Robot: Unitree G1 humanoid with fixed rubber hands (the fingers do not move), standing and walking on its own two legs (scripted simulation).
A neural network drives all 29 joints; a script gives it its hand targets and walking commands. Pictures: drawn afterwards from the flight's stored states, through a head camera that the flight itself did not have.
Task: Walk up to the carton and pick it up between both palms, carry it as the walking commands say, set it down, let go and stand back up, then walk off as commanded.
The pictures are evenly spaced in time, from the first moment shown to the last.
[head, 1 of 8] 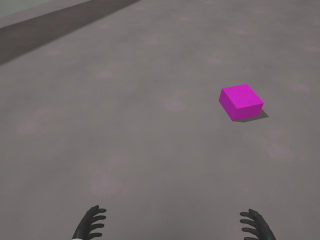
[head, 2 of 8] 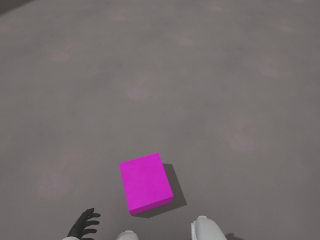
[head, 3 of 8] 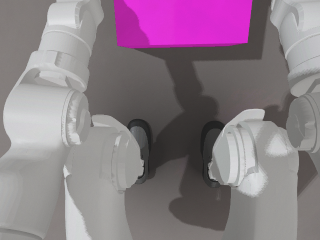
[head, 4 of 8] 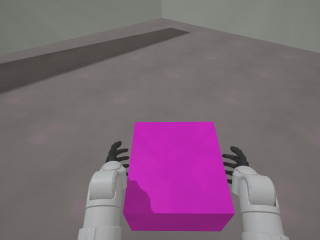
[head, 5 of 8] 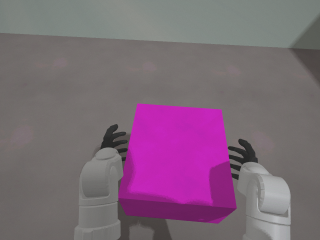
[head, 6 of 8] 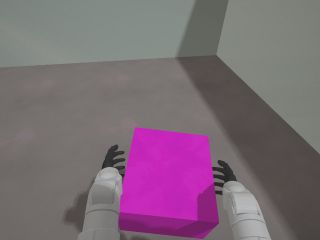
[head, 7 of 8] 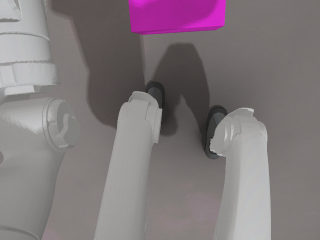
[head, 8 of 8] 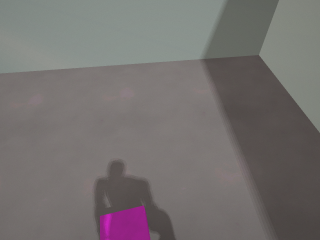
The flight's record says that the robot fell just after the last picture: no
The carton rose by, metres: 0.71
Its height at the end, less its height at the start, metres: +0.00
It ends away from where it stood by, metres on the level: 2.16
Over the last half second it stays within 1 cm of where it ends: yes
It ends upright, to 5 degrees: yes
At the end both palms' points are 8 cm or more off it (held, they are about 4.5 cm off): yes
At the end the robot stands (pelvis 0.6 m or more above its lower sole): yes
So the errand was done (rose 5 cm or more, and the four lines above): yes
